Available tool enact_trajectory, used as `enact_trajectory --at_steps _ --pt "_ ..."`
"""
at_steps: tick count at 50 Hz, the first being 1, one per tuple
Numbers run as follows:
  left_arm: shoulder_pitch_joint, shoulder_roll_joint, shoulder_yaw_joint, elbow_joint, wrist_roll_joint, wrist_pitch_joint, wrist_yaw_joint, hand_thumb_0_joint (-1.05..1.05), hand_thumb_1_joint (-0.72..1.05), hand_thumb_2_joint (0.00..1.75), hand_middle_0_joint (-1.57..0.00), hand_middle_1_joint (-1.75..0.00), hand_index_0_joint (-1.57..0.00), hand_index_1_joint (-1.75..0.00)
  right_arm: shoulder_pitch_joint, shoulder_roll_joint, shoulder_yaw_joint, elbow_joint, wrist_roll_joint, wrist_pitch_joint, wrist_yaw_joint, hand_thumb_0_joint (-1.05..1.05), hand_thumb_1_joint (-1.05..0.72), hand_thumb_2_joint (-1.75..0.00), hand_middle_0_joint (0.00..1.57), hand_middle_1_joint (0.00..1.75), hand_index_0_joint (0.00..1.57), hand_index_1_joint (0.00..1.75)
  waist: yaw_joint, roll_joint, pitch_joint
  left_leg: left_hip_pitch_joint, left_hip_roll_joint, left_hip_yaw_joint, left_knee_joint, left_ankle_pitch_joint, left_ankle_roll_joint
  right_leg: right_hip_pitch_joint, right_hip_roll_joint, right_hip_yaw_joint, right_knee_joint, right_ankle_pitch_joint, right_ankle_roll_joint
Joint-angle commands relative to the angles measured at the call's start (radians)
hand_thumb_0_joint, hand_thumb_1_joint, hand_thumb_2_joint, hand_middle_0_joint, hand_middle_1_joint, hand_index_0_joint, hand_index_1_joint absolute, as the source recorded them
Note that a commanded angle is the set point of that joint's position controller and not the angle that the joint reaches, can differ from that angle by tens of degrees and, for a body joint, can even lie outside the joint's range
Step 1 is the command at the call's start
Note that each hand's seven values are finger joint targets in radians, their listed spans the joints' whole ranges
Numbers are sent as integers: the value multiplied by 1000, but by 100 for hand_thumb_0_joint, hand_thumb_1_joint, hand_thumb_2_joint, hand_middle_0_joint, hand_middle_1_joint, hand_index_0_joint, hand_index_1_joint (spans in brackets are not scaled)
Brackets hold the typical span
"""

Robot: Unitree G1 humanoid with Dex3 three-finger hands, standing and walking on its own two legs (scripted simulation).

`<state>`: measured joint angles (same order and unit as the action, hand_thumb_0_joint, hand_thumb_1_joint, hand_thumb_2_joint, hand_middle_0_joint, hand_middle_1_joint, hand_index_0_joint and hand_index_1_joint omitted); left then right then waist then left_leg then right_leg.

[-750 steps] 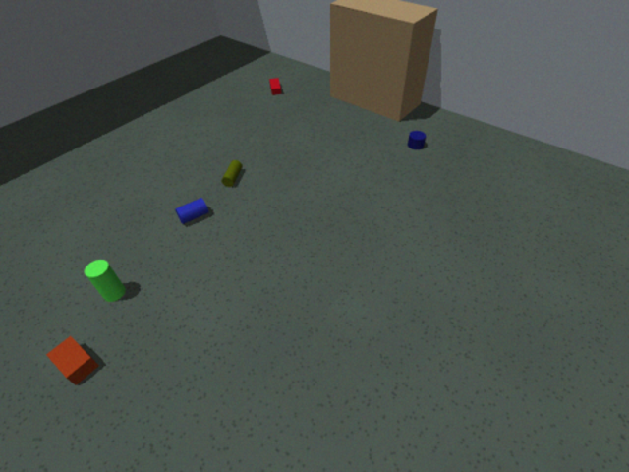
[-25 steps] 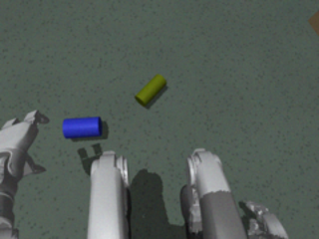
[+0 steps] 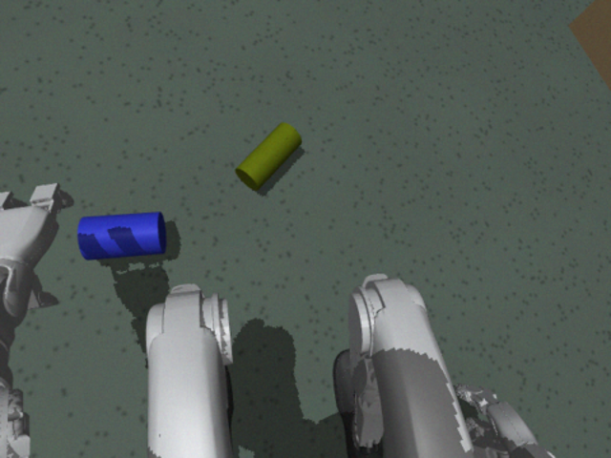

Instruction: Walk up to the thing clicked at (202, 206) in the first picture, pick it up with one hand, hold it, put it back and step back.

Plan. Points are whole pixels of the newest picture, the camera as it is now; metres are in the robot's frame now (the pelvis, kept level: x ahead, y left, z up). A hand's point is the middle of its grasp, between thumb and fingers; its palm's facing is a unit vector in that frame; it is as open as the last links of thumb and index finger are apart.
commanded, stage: rise first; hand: left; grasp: from above
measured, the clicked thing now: (125, 235) +0.45 +0.31 -0.32
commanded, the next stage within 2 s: approach in 0.62 s
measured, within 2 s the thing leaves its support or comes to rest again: neither
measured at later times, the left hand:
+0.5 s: hand (55, 252) +0.38 +0.35 -0.18, palm faces -0.43 -0.09 -0.90, open 13.8 cm
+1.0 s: hand (102, 240) +0.41 +0.31 -0.22, palm faces -0.45 -0.08 -0.89, open 14.0 cm
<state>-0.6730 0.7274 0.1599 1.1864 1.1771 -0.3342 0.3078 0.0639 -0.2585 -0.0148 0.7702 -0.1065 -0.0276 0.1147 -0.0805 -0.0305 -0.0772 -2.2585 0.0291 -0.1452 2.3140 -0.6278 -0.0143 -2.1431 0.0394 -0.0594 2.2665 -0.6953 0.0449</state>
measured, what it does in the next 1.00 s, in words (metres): stands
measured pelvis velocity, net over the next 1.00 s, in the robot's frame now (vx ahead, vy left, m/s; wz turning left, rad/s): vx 0.01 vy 0.00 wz -0.03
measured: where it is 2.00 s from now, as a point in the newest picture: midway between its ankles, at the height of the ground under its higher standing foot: (289, 435)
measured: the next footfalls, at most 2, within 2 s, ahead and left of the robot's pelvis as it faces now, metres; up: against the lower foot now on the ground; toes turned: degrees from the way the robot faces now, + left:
none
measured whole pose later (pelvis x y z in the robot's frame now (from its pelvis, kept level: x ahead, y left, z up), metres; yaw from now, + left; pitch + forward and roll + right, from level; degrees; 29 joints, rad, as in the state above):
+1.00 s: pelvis +0.01 +0.00 -0.03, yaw -2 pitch +32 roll -8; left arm -0.82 0.75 0.10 1.41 1.30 -0.37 0.48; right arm 0.06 -0.25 0.03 0.81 -0.17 -0.04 0.13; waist -0.16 -0.07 -0.04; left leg -2.34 0.03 -0.18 2.43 -0.66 -0.04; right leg -2.23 0.06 -0.08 2.37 -0.71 0.04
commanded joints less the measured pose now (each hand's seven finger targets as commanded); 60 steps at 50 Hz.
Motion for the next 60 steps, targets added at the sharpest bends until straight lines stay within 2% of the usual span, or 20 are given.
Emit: enact_trajectory --at_steps 1,6,10,12,13,17,18,25,29,34,36,37,40,43,47,51,52,55,57,60 --pt "-234 296 63 -117 3 -13 41 0 -47 95 -14 -89 -13 -90 164 -231 -71 -29 -7 -3 -10 0 -90 -90 20 30 20 30 8 209 -631 551 -18 89 -230 70 38 209 22 -87 -240 126 -78" --pt "-222 308 65 -101 36 -32 62 0 -44 92 -16 -89 -16 -89 154 -230 -62 -21 -17 6 -6 0 -90 -90 20 30 20 30 9 241 -625 561 -14 89 -208 110 34 195 26 -91 -212 162 -78" --pt "-231 330 90 -117 41 -47 85 0 -45 93 -15 -89 -15 -90 149 -231 -63 -22 -23 9 -2 0 -90 -90 20 30 20 30 12 254 -644 560 -13 86 -202 106 32 187 28 -95 -195 156 -78" --pt "-224 308 70 -100 51 -47 91 0 -47 94 -13 -93 -13 -93 145 -227 -62 -19 -27 10 -2 0 -90 -90 20 30 20 30 5 252 -634 556 -11 88 -193 105 33 175 31 -96 -192 156 -78" --pt "-253 321 78 -113 53 -52 99 0 -46 93 -14 -92 -14 -92 142 -231 -62 -19 -30 11 -1 0 -90 -90 20 30 20 30 -3 259 -639 547 -12 88 -186 98 34 174 30 -96 -188 152 -76" --pt "-239 329 85 -91 70 -50 116 0 -48 95 -12 -93 -12 -93 146 -234 -59 -11 -36 13 -1 0 -90 -90 20 30 20 30 -6 263 -637 550 -10 87 -173 121 34 169 32 -101 -172 170 -73" --pt "-251 350 91 -97 76 -51 122 0 -47 94 -13 -94 -13 -94 144 -233 -59 -15 -36 13 0 0 -90 -90 20 30 20 30 -1 269 -647 540 -12 90 -174 105 33 169 35 -98 -176 158 -80" --pt "-275 349 96 -38 72 -41 147 0 -51 98 -8 -100 -9 -99 143 -235 -55 -9 -44 6 -3 0 -90 -90 20 30 20 30 -16 238 -620 493 -14 96 -149 76 39 166 32 -94 -181 137 -75" --pt "-275 337 76 -5 81 -31 144 0 -51 98 -8 -101 -9 -100 147 -233 -51 -3 -45 2 -3 0 -90 -90 20 30 20 30 -20 243 -610 492 -14 94 -147 80 38 159 34 -96 -175 143 -76" --pt "-275 355 93 -12 73 -32 139 0 -53 99 -7 -102 -8 -101 157 -237 -51 -3 -47 1 1 0 -90 -90 20 30 20 30 -20 253 -619 499 -15 92 -141 100 37 173 31 -98 -159 162 -76" --pt "-278 351 87 -8 70 -35 136 0 -60 106 -7 -97 -4 -100 152 -235 -52 -2 -48 2 0 0 -91 -90 20 30 20 30 -23 236 -620 484 -14 95 -131 98 40 178 33 -95 -168 166 -74" --pt "-291 350 76 3 75 -38 133 0 -52 98 -6 -103 -7 -102 149 -233 -47 -2 -49 3 0 0 -90 -89 20 30 20 30 -31 235 -613 463 -16 97 -124 86 42 180 35 -90 -173 159 -74" --pt "-302 310 45 31 84 -47 135 0 -51 96 -6 -105 -8 -103 171 -231 -42 11 -58 4 3 0 -90 -89 20 30 20 30 -54 199 -616 443 -16 95 -102 124 45 213 39 -92 -173 202 -68" --pt "-386 233 -16 51 81 -54 156 0 -51 96 -6 -105 -8 -103 184 -236 -35 22 -66 -6 5 0 -90 -89 20 30 20 30 -105 211 -585 446 -13 82 -96 103 40 174 41 -103 -172 184 -67" --pt "-431 206 -51 110 109 -47 206 0 -52 97 -6 -105 -8 -103 180 -244 -25 29 -68 -20 3 0 -90 -89 20 30 20 30 -120 247 -555 458 -9 73 -109 63 30 117 46 -120 -161 140 -74" --pt "-467 259 10 50 140 2 287 0 -52 98 -6 -104 -7 -102 185 -254 -26 21 -72 -29 2 0 -90 -89 20 30 20 30 -103 347 -661 541 -6 81 -120 120 22 135 42 -126 -122 196 -72" --pt "-466 276 22 40 145 22 304 0 -54 99 -6 -103 -7 -102 171 -251 -26 17 -69 -30 3 0 -90 -90 20 30 20 30 -89 392 -680 569 -5 85 -132 129 17 123 41 -124 -106 203 -78" --pt "-488 312 69 44 142 95 338 0 -54 99 -6 -103 -7 -102 158 -255 -28 0 -64 -31 6 0 -90 -90 20 30 20 30 -88 435 -696 586 -1 97 -147 145 15 117 35 -117 -99 228 -81" --pt "-511 314 65 59 136 143 331 0 -57 101 -6 -101 -6 -101 154 -248 -22 -8 -58 -30 8 0 -91 -90 20 30 20 30 -99 428 -687 555 -1 108 -141 133 21 119 32 -104 -114 229 -83" --pt "-511 312 25 149 114 201 288 0 -56 100 -7 -101 -7 -101 165 -242 -1 -9 -50 -34 7 0 -91 -90 20 30 20 30 -104 328 -640 431 -6 121 -113 90 48 164 37 -76 -173 213 -75"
